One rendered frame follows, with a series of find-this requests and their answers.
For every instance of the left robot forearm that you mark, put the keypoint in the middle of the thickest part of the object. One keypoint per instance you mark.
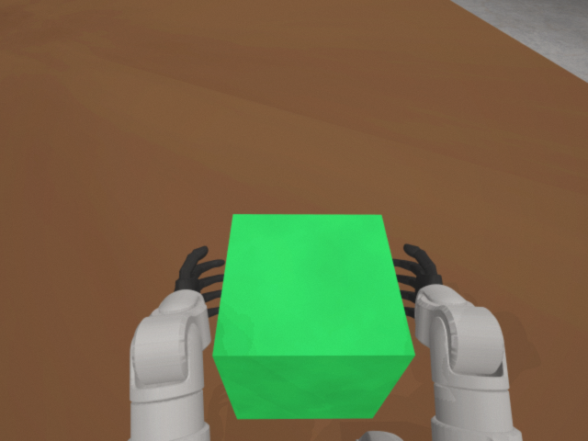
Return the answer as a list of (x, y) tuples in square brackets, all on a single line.
[(166, 371)]

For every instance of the left robot hand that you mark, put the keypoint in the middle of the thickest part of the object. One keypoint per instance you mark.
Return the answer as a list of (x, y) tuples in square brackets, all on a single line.
[(190, 272)]

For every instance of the right robot hand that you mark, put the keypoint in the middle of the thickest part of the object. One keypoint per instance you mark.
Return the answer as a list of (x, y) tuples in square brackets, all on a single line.
[(425, 273)]

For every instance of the right robot forearm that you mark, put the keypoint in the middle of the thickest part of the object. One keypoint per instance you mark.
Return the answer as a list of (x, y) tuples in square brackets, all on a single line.
[(468, 365)]

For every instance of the carton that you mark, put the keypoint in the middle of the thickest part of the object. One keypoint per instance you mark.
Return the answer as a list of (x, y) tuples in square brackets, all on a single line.
[(311, 322)]

